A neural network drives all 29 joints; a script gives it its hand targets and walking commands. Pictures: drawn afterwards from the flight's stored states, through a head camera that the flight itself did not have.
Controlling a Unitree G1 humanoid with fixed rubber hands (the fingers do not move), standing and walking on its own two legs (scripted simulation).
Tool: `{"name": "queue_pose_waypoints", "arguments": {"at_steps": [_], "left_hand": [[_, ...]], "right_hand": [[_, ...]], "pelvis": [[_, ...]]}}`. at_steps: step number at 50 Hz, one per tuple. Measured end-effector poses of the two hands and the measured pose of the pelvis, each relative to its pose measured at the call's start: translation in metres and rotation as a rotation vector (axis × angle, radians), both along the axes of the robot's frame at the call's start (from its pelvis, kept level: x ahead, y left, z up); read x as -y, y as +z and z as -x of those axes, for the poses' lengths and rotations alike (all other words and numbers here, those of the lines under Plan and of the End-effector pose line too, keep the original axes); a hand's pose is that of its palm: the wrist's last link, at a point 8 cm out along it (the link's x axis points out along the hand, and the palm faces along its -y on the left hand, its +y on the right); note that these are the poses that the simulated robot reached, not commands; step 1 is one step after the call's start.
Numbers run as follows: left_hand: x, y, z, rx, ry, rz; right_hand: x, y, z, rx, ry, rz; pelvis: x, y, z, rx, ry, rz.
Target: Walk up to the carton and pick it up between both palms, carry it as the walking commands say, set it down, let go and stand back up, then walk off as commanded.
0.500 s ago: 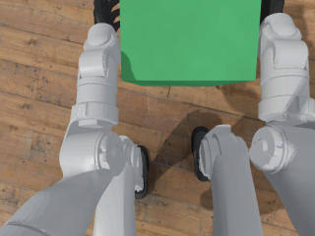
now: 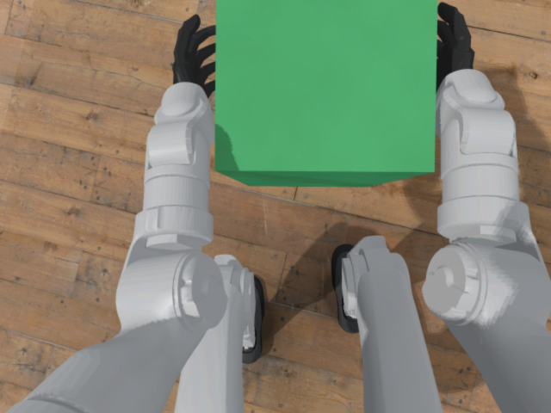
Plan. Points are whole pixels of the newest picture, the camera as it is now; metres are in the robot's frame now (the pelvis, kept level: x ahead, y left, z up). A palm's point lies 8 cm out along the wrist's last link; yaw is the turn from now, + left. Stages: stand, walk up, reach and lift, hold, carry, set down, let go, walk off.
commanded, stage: reach and lift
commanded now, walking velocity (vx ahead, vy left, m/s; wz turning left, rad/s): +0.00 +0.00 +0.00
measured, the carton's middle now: (313, 103) +0.51 -0.08 -0.15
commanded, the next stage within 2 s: none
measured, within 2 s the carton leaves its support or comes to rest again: neither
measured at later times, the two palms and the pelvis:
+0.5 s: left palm (162, 77) +0.51 +0.08 +0.00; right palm (478, 63) +0.48 -0.23 -0.01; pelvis +0.02 +0.00 +0.06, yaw -1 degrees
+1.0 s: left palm (115, 64) +0.49 +0.09 +0.08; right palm (525, 49) +0.45 -0.22 +0.07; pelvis +0.03 +0.00 +0.12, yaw -2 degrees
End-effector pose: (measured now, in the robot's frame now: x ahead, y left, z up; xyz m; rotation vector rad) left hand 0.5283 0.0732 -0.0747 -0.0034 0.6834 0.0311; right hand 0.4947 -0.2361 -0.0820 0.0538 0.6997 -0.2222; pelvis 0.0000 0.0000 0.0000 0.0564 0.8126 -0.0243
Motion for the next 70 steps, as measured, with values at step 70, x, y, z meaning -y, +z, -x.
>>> {"name": "queue_pose_waypoints", "arguments": {"at_steps": [70], "left_hand": [[-0.022, 0.211, 0.056, -0.001, -0.02, -0.007]], "right_hand": [[-0.021, 0.206, 0.06, -0.005, -0.01, -0.021]], "pelvis": [[-0.004, 0.174, -0.05, 0.218, -0.027, 0.033]]}}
